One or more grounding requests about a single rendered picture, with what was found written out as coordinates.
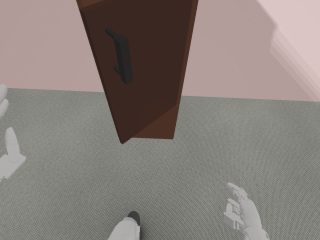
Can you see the robot left thigh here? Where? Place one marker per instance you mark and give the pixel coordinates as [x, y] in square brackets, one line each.
[125, 230]

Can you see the handle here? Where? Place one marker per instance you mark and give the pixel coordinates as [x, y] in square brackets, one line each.
[121, 43]

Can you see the robot left shin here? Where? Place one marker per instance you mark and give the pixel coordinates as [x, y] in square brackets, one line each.
[129, 219]

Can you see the robot right forearm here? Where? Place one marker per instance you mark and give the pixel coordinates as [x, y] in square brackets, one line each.
[255, 233]

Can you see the cupboard door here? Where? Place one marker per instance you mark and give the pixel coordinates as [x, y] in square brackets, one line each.
[157, 34]

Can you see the robot right hand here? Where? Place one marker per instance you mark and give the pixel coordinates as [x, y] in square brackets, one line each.
[246, 214]

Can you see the robot left hand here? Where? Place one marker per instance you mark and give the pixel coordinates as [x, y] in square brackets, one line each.
[10, 163]

